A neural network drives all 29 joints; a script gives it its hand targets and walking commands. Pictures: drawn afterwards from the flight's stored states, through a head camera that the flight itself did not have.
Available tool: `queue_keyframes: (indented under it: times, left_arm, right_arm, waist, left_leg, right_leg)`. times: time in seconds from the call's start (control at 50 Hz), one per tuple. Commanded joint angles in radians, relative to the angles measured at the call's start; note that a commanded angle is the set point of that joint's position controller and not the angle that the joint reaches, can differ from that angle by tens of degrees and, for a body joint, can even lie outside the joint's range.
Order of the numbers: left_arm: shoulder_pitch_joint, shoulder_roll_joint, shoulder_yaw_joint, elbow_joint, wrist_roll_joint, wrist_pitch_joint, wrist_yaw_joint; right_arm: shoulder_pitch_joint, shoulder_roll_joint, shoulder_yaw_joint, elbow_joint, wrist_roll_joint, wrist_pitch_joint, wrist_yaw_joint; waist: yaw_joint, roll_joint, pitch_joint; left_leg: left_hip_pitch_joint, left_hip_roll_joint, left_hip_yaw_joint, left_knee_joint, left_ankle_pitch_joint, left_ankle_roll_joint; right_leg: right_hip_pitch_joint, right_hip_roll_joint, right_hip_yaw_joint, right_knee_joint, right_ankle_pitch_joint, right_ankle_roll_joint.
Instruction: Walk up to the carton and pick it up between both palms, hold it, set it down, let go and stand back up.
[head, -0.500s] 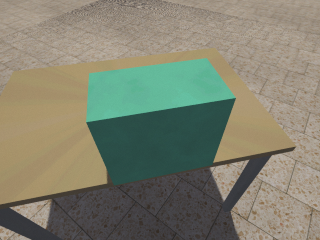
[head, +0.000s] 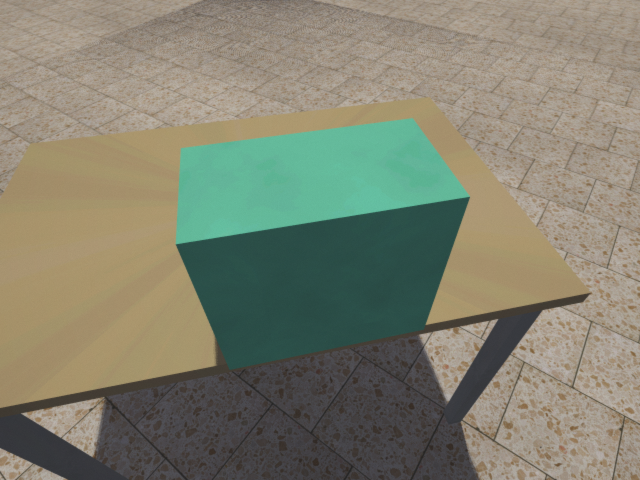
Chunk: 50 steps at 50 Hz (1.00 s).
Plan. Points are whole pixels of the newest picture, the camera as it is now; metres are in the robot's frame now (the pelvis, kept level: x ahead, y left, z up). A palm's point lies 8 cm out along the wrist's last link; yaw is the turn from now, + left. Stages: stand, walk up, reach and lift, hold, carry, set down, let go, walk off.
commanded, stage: stand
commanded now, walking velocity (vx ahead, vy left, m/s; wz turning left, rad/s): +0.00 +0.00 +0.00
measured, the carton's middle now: (316, 249) +0.42 +0.04 +0.07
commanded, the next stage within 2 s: walk up in 0.88 s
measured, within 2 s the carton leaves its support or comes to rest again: neither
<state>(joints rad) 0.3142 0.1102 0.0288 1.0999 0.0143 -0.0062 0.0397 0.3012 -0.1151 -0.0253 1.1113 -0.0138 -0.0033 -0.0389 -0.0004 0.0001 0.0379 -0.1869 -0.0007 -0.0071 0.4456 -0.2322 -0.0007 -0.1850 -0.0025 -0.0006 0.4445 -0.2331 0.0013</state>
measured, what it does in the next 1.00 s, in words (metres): stands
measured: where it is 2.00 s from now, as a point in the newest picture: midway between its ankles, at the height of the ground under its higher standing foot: outside the picture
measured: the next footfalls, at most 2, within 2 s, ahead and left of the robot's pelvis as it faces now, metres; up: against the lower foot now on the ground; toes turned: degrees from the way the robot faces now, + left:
right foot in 1.64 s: +0.06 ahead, -0.17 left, +0.00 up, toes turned +7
left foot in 1.96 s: +0.02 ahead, +0.03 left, +0.00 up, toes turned +9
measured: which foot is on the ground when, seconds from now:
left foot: down 0.00-1.00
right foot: down 0.00-1.00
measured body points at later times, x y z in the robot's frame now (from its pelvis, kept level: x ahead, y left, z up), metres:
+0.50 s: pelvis +0.00 +0.00 +0.00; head +0.00 +0.00 +0.45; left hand -0.03 +0.20 -0.16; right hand -0.03 -0.20 -0.16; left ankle +0.01 +0.12 -0.74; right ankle +0.00 -0.12 -0.74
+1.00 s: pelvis +0.00 +0.00 +0.00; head +0.01 +0.00 +0.45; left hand -0.04 +0.20 -0.16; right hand -0.03 -0.20 -0.16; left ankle +0.01 +0.12 -0.74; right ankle +0.00 -0.12 -0.74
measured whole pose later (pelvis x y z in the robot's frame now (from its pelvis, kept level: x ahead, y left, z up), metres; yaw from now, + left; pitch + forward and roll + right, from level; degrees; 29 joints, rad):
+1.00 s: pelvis +0.00 +0.00 +0.00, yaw +0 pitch -1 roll +0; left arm 0.34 0.10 0.01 1.15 0.01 -0.01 0.04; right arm 0.34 -0.10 -0.01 1.14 -0.01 -0.01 -0.04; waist 0.00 0.00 0.03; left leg -0.20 0.00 -0.01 0.44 -0.22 0.00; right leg -0.20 0.00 0.00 0.44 -0.23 0.00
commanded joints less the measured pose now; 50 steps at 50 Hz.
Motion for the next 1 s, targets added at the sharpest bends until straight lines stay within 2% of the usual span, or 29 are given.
queue_keyframes:
  times: [0.0, 0.46, 0.98]
  left_arm:
    - [0.068, 0.073, 0.009, -0.001, 0.0, -0.005, 0.004]
    - [0.09, 0.058, -0.005, 0.037, -0.001, -0.003, 0.005]
    - [0.11, 0.055, -0.012, 0.042, -0.003, -0.008, 0.003]
  right_arm:
    - [0.066, -0.073, -0.01, -0.005, 0.0, -0.006, -0.004]
    - [0.097, -0.056, 0.003, 0.024, 0.0, -0.005, -0.005]
    - [0.121, -0.052, 0.009, 0.027, 0.002, -0.01, -0.004]
  waist:
    - [0.0, 0.0, 0.043]
    - [0.001, 0.001, 0.053]
    - [0.001, 0.001, 0.051]
  left_leg:
    - [-0.028, 0.068, -0.067, -0.087, 0.055, 0.031]
    - [-0.045, 0.068, -0.071, -0.096, 0.022, 0.029]
    - [-0.043, 0.071, -0.071, -0.094, 0.042, 0.029]
  right_leg:
    - [-0.031, -0.066, 0.07, -0.085, 0.055, -0.032]
    - [-0.048, -0.066, 0.073, -0.093, 0.023, -0.03]
    - [-0.046, -0.069, 0.073, -0.093, 0.043, -0.029]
